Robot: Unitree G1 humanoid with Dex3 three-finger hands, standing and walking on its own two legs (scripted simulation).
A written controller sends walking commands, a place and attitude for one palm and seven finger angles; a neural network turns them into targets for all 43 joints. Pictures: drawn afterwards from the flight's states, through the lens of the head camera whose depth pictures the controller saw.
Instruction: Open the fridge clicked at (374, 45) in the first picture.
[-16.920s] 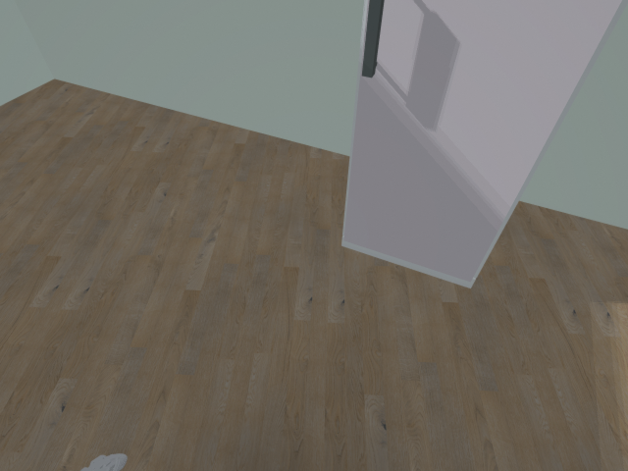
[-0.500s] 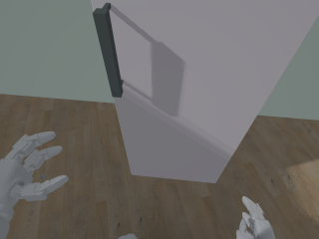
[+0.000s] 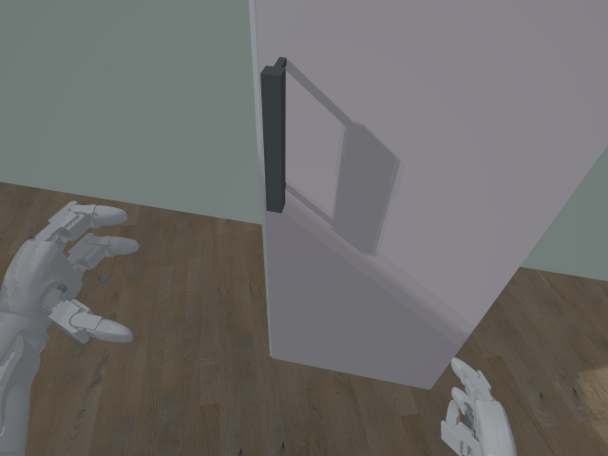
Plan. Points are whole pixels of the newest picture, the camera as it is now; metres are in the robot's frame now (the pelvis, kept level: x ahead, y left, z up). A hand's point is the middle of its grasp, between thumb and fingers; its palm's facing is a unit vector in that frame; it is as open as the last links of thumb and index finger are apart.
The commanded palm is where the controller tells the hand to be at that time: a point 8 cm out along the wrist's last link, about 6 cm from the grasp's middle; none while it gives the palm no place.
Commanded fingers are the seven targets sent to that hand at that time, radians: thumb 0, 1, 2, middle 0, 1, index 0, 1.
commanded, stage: raise the hand to about handle height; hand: left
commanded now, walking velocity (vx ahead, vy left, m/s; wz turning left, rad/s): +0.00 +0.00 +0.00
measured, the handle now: (278, 141) +0.52 +0.12 +0.17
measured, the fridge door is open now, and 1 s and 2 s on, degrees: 0 0 0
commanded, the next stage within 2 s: move the hooked fingers beside the handle in 0.78 s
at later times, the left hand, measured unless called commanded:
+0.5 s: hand (118, 240) +0.27 +0.25 +0.18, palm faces +0.03 -1.00 -0.05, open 14.0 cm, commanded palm +0.24 +0.30 +0.19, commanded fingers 0.00 -0.50 0.30 -0.30 -1.20 -0.30 -1.20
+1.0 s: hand (137, 234) +0.28 +0.23 +0.18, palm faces +0.06 -1.00 -0.04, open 14.0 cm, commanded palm +0.26 +0.27 +0.19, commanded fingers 0.00 -0.50 0.30 -0.30 -1.20 -0.30 -1.20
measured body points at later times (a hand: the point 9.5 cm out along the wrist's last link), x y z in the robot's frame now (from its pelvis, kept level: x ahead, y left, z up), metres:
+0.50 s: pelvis -0.01 -0.02 +0.01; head -0.04 -0.03 +0.46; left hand +0.26 +0.30 +0.18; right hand +0.19 -0.25 -0.05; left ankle +0.03 +0.09 -0.73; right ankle -0.01 -0.12 -0.73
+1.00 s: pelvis +0.00 -0.03 +0.01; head -0.04 -0.04 +0.46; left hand +0.27 +0.29 +0.19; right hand +0.19 -0.27 -0.05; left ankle +0.03 +0.09 -0.73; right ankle -0.01 -0.12 -0.73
